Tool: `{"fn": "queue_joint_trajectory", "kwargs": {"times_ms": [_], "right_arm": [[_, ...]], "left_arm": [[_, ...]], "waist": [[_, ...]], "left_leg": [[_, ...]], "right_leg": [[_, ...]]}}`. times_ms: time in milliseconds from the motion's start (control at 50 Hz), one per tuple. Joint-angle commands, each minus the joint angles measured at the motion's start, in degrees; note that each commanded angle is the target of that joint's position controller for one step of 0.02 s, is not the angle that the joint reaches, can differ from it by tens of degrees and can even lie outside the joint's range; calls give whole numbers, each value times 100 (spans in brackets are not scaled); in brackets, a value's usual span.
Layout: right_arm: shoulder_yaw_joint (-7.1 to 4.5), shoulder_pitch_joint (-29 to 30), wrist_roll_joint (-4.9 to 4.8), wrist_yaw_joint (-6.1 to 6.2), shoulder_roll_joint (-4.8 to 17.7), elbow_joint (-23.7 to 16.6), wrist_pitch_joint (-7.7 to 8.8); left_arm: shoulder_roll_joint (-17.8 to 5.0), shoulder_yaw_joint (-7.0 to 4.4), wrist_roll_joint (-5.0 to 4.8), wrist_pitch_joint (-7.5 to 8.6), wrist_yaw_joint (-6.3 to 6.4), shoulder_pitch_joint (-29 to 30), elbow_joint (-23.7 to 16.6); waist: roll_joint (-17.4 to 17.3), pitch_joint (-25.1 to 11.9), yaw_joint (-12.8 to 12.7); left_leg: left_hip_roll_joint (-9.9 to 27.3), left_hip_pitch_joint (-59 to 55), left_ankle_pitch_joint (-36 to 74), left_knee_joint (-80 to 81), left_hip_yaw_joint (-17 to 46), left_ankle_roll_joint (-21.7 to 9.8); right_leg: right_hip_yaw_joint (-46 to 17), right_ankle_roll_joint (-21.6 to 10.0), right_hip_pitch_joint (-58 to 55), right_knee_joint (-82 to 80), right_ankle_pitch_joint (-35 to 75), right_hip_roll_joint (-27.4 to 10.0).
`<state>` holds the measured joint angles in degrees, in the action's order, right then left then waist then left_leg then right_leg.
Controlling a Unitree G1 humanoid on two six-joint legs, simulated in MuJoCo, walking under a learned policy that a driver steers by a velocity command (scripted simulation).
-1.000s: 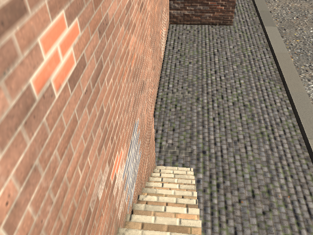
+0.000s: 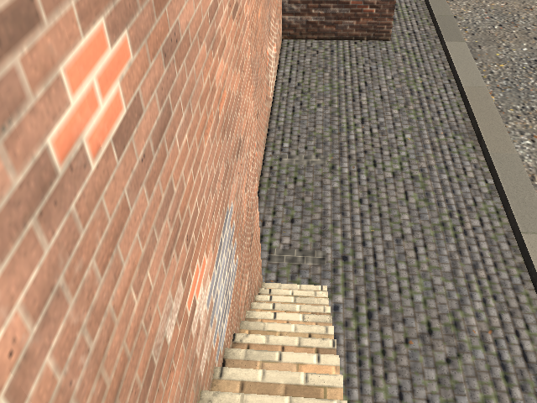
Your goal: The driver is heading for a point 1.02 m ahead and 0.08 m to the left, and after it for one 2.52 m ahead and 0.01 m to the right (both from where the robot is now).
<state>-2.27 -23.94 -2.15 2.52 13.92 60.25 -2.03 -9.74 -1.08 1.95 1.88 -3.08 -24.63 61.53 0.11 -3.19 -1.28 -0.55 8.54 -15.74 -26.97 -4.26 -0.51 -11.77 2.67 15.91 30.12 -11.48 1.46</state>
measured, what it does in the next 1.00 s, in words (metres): stands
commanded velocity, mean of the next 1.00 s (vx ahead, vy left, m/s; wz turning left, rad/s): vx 0.00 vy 0.01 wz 0.00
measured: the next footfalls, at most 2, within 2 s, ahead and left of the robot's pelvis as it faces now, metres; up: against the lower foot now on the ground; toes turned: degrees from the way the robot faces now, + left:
right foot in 1.82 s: +0.04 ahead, -0.08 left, +0.00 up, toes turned +7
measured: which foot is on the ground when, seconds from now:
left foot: down 0.00-1.00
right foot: down 0.00-1.00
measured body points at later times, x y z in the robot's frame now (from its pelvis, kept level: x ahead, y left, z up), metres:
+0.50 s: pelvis +0.00 +0.00 +0.00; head -0.02 -0.01 +0.45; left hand -0.03 +0.22 -0.15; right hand -0.01 -0.27 -0.15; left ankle -0.01 +0.11 -0.74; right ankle +0.06 -0.14 -0.74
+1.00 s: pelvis +0.00 +0.00 +0.00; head -0.03 -0.01 +0.45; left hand -0.01 +0.23 -0.15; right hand +0.00 -0.26 -0.15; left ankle -0.01 +0.12 -0.74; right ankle +0.06 -0.14 -0.74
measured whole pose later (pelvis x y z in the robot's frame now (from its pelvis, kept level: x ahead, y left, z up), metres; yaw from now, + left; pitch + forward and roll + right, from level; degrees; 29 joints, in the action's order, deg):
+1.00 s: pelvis +0.00 +0.00 +0.00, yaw +1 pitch -2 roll +2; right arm -1.7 -21.7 -2.4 2.7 12.8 58.6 -2.5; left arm -10.2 -0.5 1.8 2.5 -3.2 -22.3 60.8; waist 0.9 -3.3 -1.2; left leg -1.0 8.8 -15.9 -27.1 -3.5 -0.5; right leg -11.8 2.6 16.2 31.0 -12.4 1.4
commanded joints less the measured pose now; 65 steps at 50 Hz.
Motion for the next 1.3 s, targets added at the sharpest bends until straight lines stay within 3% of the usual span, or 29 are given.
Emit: {"fn": "queue_joint_trajectory", "kwargs": {"times_ms": [20, 460, 480, 500, 520, 540, 560, 620, 640, 660, 680, 700, 720, 760, 780, 800, 820, 860, 880, 900, 920, 960, 980, 1000, 1240, 1260, 1300], "right_arm": [[-81, -334, -18, 31, 572, -132, 0], [-70, -270, -8, 46, 616, -145, -39], [-160, -172, -138, 40, 704, -238, -61], [-168, -175, -128, 34, 701, -318, -75], [-188, -167, -97, 55, 665, -329, -89], [-96, -289, 45, 57, 548, -325, -90], [-127, -284, 70, 56, 658, -263, -98], [-103, -114, 26, 39, 612, -242, -67], [-66, -100, -2, 26, 534, -222, -59], [-74, -225, 1, 32, 604, -205, -64], [-76, -257, 6, 37, 624, -187, -68], [-165, -158, -126, 32, 714, -283, -92], [-178, -55, -139, 18, 696, -339, -88], [-167, -117, -100, 77, 604, -438, -150], [-194, -45, -89, 100, 660, -483, -181], [-105, -212, 42, 109, 530, -447, -196], [-120, -253, 73, 105, 612, -385, -205], [-65, -35, 6, 75, 583, -376, -138], [-32, 13, -23, 53, 496, -362, -93], [-12, 22, -34, 53, 454, -343, -69], [-80, -39, -22, 32, 655, -297, -11], [-92, -49, -27, 25, 647, -275, 18], [-81, -87, -22, 36, 642, -262, -7], [-81, -111, -17, 37, 621, -255, -19], [-84, -223, 11, 33, 618, -192, -52], [-177, -137, -102, 43, 715, -271, -74], [-212, -76, -88, 73, 711, -381, -119]], "left_arm": [[-566, -87, -25, 6, 24, -242, -109], [-586, -85, -24, 59, 23, -223, -15], [-387, -82, -41, 76, 1, -310, 62], [-375, -62, -1, 96, -27, -380, 79], [-319, -30, 58, 127, -52, -154, -53], [-594, -40, 109, 96, -16, 17, -140], [-609, -52, 106, 52, -1, 135, -191], [-552, -37, 38, 42, 40, -60, -181], [-567, -52, 6, 73, 43, -52, -171], [-612, -72, -53, 70, 29, -262, -54], [-604, -72, -51, 67, 20, -278, -38], [-402, -74, -81, 80, -13, -345, 40], [-338, -32, 11, 119, -42, -261, -59], [-368, -15, -6, 103, -96, -84, -154], [-334, 23, -4, 88, -88, -47, -164], [-566, 42, 133, 50, -3, 76, -207], [-614, 22, 99, 11, 26, 225, -273], [-483, 30, 3, 14, 15, 131, -299], [-510, 16, -33, 46, 19, 40, -280], [-528, 9, -34, 64, 7, -54, -235], [-535, -20, 8, 99, -2, -198, -170], [-550, -33, 23, 114, -10, -257, -150], [-549, -48, -54, 84, -5, -286, -72], [-555, -52, -58, 69, -1, -286, -67], [-648, -102, -19, 57, 20, -223, -66], [-412, -85, -27, 62, -18, -346, 16], [-350, -21, 38, 99, -48, -247, -62]], "waist": [[243, 1032, 47], [177, 905, 4], [288, 857, -61], [291, 720, -109], [-72, 638, -58], [104, 709, 78], [92, 870, 119], [5, 919, 18], [57, 896, 22], [229, 984, 4], [232, 1001, 17], [289, 941, -47], [82, 735, -90], [62, 706, -34], [59, 789, -56], [196, 890, 136], [163, 1033, 214], [-276, 928, 93], [-218, 874, 43], [-112, 832, -8], [-122, 918, -25], [30, 920, -54], [166, 1018, -46], [213, 1001, -33], [242, 841, 23], [223, 800, -66], [51, 659, -107]], "left_leg": [[91, 1341, -556, 1018, 155, -109], [117, 1228, -304, 999, 167, -84], [-130, 1220, -760, 80, -76, -136], [-153, 1213, -804, -46, -78, -129], [-100, 1346, -911, 14, -21, -118], [161, 1461, -746, 724, 129, -69], [172, 1408, -666, 829, 195, -64], [157, 1488, -465, 1024, 201, -103], [145, 1445, -350, 1086, 227, -108], [129, 1377, -361, 1032, 218, -103], [120, 1316, -346, 1024, 211, -94], [-137, 1322, -846, 59, -40, -147], [-136, 1326, -875, 73, -17, -142], [-83, 1531, -1153, 80, 14, -125], [-71, 1604, -1192, 119, 65, -107], [184, 1574, -975, 811, 252, -79], [183, 1433, -919, 966, 323, -67], [166, 1699, -697, 1215, 303, -104], [140, 1714, -483, 1251, 273, -113], [136, 1706, -403, 1263, 247, -111], [124, 1714, -418, 1175, 211, -116], [109, 1677, -401, 1128, 194, -113], [99, 1585, -373, 1084, 215, -124], [93, 1482, -355, 1048, 206, -116], [98, 1148, -309, 954, 167, -69], [-129, 1190, -761, 93, -59, -123], [-127, 1344, -967, -22, -4, -110]], "right_leg": [[155, -13, -350, -547, -234, 263], [142, 41, -546, -640, -20, 230], [1032, 215, -564, -545, 1169, 617], [1018, 299, -552, -584, 1163, 592], [971, 273, -610, -564, 963, 541], [-36, 50, -512, -790, -664, 75], [-11, -62, -366, -696, -783, 147], [156, -71, -519, -404, -267, 242], [182, -42, -526, -383, -102, 263], [196, 14, -490, -500, -83, 250], [157, 19, -450, -561, -127, 237], [1037, 182, -500, -474, 1066, 613], [981, 221, -539, -492, 1062, 573], [1127, 242, -592, -500, 883, 623], [1177, 276, -528, -468, 812, 662], [68, 6, -302, -733, -936, 147], [76, -128, -84, -653, -1088, 226], [361, -126, -607, -151, -68, 354], [394, -72, -738, -70, 225, 359], [410, -45, -823, -64, 297, 359], [350, -52, -781, -62, 240, 320], [294, -25, -733, -131, 153, 294], [303, 21, -615, -279, 182, 278], [259, 34, -549, -366, 111, 269], [67, 35, -477, -700, -239, 207], [999, 205, -559, -523, 1005, 625], [1004, 328, -539, -589, 857, 597]]}}
Over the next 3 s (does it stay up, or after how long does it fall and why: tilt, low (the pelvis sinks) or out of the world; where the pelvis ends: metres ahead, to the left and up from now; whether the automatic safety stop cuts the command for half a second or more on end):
stays up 0.12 0.07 -0.04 its command is cut before an obstacle from the start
